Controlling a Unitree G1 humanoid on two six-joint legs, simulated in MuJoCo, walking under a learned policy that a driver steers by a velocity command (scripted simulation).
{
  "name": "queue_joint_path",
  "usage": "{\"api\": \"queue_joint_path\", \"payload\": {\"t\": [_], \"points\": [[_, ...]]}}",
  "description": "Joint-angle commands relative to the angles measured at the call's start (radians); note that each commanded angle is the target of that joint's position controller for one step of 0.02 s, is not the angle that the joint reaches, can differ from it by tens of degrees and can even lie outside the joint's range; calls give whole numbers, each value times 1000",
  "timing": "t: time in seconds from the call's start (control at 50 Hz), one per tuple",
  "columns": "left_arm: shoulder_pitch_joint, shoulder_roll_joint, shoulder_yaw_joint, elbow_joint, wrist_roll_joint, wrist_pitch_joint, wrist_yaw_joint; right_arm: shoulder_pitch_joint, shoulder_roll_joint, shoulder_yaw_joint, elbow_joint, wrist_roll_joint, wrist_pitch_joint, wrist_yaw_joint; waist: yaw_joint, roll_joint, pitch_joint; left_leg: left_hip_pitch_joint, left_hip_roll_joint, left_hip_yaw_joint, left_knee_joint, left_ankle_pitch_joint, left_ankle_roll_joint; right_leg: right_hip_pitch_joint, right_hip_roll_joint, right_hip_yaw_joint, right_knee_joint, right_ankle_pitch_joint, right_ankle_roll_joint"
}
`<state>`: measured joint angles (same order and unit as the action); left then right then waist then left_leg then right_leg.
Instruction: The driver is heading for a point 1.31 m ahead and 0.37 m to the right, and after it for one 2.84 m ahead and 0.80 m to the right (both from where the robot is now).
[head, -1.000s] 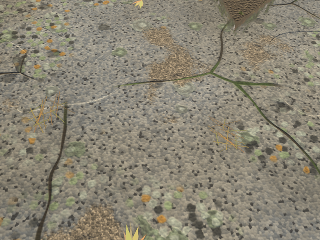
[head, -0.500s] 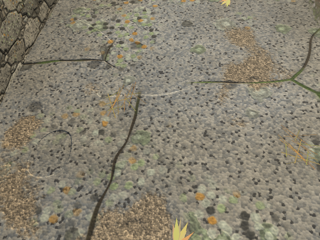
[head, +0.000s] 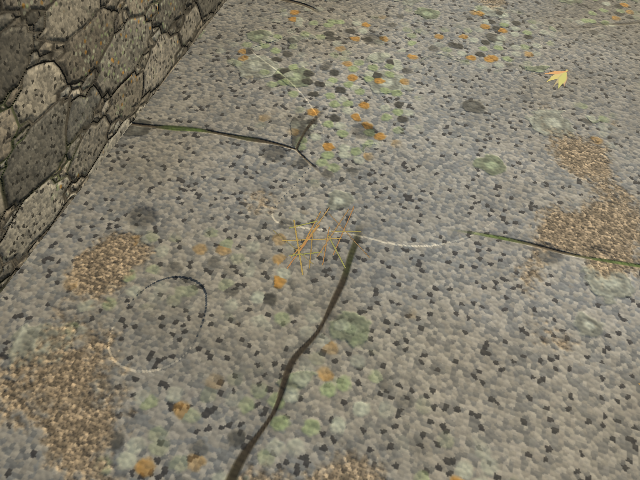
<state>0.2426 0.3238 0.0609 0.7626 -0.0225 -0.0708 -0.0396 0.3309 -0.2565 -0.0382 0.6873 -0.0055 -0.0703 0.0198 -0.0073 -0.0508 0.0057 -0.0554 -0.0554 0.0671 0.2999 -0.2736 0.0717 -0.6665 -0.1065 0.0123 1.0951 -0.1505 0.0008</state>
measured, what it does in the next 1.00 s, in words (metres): walks ahead, turning right: right foot, then left foot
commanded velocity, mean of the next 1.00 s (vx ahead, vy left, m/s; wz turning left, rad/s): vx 0.48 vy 0.00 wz -0.48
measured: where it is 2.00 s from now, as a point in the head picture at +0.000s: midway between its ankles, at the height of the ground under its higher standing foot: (409, 333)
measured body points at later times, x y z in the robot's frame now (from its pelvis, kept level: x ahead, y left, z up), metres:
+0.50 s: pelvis +0.27 -0.03 +0.00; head +0.31 -0.04 +0.44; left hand +0.44 +0.22 -0.11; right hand +0.37 -0.32 -0.09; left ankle +0.34 +0.14 -0.66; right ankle +0.28 -0.09 -0.74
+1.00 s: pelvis +0.55 -0.04 +0.00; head +0.57 -0.04 +0.45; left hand +0.83 +0.10 -0.10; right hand +0.44 -0.31 -0.10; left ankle +0.58 +0.06 -0.74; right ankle +0.51 -0.20 -0.66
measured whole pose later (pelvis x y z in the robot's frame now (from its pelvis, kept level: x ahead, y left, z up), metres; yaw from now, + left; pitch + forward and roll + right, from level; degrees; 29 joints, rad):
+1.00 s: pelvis +0.55 -0.04 +0.00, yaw -33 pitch +1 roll +1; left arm 0.20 0.31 0.07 0.64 -0.02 -0.02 -0.01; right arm 0.35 -0.27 -0.06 0.74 -0.01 -0.10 0.00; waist -0.06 -0.05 0.01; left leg -0.15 -0.01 0.10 0.34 -0.22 0.03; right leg -0.64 -0.05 0.08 1.08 -0.24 0.01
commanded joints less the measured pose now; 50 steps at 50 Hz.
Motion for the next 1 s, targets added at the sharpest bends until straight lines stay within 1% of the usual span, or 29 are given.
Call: {"api": "queue_joint_path", "payload": {"t": [0.02,0.08,0.16,0.22,0.26,0.28,0.3,0.32,0.34,0.36,0.38,0.4,0.42,0.44,0.48,0.52,0.56,0.62,0.68,0.72,0.74,0.76,0.78,0.8,0.82,0.84,0.86,0.9,1.0], "points": [[-64,51,9,-68,-8,-7,3,-25,-150,-43,-45,-9,-29,-16,-15,108,62,7,239,-59,-151,498,90,-104,27,63,-117,145,12],[-149,18,-6,-95,-4,-15,-9,-10,-160,-44,-18,-2,-33,-29,-43,117,89,-3,226,18,-188,491,36,-38,57,6,-338,278,-4],[-254,-10,-22,-146,-5,-25,-40,48,-180,-48,32,7,-21,-47,-74,102,112,129,270,53,-146,667,10,-59,82,-51,-490,250,-45],[-232,24,-8,-166,-6,-21,-51,47,-215,-55,40,3,5,-70,-30,164,27,229,285,81,31,1137,-10,29,159,-131,-498,111,-97],[-61,83,21,-142,-11,-9,-43,23,-242,-61,30,-3,26,-84,69,200,-84,226,295,80,285,1336,-15,225,203,-138,-494,30,-148],[95,129,46,-115,-9,-6,-28,-21,-249,-61,15,2,25,-81,164,166,-156,106,264,98,508,1242,-22,469,206,-95,-585,111,-192],[213,186,59,-96,-1,8,-4,-4,-180,-36,-9,-19,7,-70,184,3,-242,-173,179,81,829,583,-32,784,38,149,-579,134,-252],[193,252,73,-117,11,-4,-4,133,-61,4,-47,-9,-25,-42,65,-209,-390,-617,-33,-89,1208,-327,-103,1137,-238,772,-629,-32,-496],[196,165,59,-117,6,-4,4,-3,-162,-13,-62,21,-62,-18,152,-33,-386,-713,16,-243,1231,-251,-63,1097,-203,781,-763,-180,-442],[138,129,47,-128,8,-6,10,-88,-185,-18,-102,54,-78,-7,121,17,-206,-746,64,-232,1141,-156,-41,934,-175,634,-806,-199,-386],[62,108,39,-143,2,-7,7,-107,-167,-13,-104,36,-84,-10,59,134,-93,-711,104,-203,1038,-110,-38,752,-128,545,-836,-118,-349],[7,84,32,-160,3,-9,7,-98,-169,-19,-96,12,-78,-15,21,138,-44,-663,129,-193,960,-80,-52,639,-88,475,-850,-1,-336],[-25,80,28,-174,17,-8,11,-70,-172,-23,-90,3,-64,-15,-12,98,-22,-597,147,-189,938,-61,-66,540,-59,426,-876,73,-335],[-40,81,30,-173,15,-8,14,-47,-168,-23,-86,-4,-52,-18,-31,70,-13,-570,158,-175,896,-51,-87,479,-41,394,-891,129,-337],[-29,98,33,-156,12,-13,23,-47,-143,-14,-87,-18,-34,-26,-35,46,-4,-534,162,-135,793,-16,-127,375,-13,307,-889,256,-329],[-12,121,38,-142,7,-9,34,-123,-111,0,-113,-24,-30,-33,-10,21,9,-505,146,-105,643,97,-153,306,33,241,-879,250,-299],[21,126,39,-126,-4,1,42,-212,-85,11,-131,-18,-33,-31,36,-7,0,-451,112,-96,462,245,-157,293,74,212,-845,159,-254],[84,135,41,-106,-9,17,46,-295,-104,4,-150,8,-43,-20,84,-40,-32,-402,61,-107,308,315,-160,364,54,281,-789,52,-226],[84,126,39,-104,-9,24,47,-272,-154,-25,-152,19,-57,-13,55,-79,-45,-355,56,-148,225,224,-122,462,4,400,-701,-24,-192],[61,89,29,-114,-2,25,46,-149,-180,-48,-124,17,-65,-17,-20,-90,-75,-185,69,-134,165,191,-69,444,32,402,-587,-12,-146],[60,23,7,-129,8,19,40,-23,-227,-65,-116,-2,-70,-25,-79,-10,-179,23,208,-259,159,130,-3,365,88,333,-350,-71,-106],[173,-46,-17,-162,-8,7,39,78,-320,-89,-90,-26,-58,-26,-46,308,-312,344,445,-691,71,-81,156,45,228,175,-11,-390,-37],[192,38,-4,-154,-26,6,41,94,-264,-82,-80,-9,-52,-15,-51,345,-285,346,504,-917,-1,-339,187,-126,160,171,176,-425,-20],[109,108,16,-152,-24,13,44,54,-192,-64,-94,-1,-48,-19,-78,221,-159,245,459,-779,-17,-357,147,-166,119,170,246,-328,-12],[45,112,20,-165,-9,21,46,11,-165,-54,-95,-3,-41,-21,-72,146,-83,139,412,-619,-13,-218,114,-147,88,136,244,-250,-6],[10,100,22,-177,2,22,44,-22,-141,-45,-89,-6,-37,-22,-57,129,-30,51,365,-504,-28,-83,103,-123,64,133,201,-195,-3],[4,84,25,-182,0,25,39,-39,-125,-39,-82,-12,-38,-24,-38,147,-3,-9,329,-413,-55,-3,89,-84,39,128,169,-160,-4],[16,53,21,-178,-8,37,32,-48,-118,-40,-60,-7,-45,-24,-22,187,10,-59,304,-304,-95,86,96,-41,22,98,125,-134,4],[-63,-5,1,-188,6,35,28,-9,-158,-54,10,0,-50,-15,-25,125,23,-23,312,-181,-135,279,133,-71,30,104,-116,-26,10]]}}
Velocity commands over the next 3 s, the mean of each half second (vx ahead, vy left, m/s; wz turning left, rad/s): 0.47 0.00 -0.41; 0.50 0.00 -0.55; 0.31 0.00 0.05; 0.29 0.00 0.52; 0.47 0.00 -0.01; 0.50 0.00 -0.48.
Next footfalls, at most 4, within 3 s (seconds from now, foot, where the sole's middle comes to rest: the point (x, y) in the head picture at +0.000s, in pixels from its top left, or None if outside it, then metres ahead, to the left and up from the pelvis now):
0.28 right None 0.32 -0.10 -0.78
0.74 left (293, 423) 0.62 0.04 -0.78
1.24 right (454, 388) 0.71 -0.32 -0.78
1.72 left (351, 345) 0.82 -0.09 -0.78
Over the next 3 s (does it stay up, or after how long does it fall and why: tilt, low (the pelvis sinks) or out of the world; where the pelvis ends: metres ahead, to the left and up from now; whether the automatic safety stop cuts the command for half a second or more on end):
stays up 1.34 -0.32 0.00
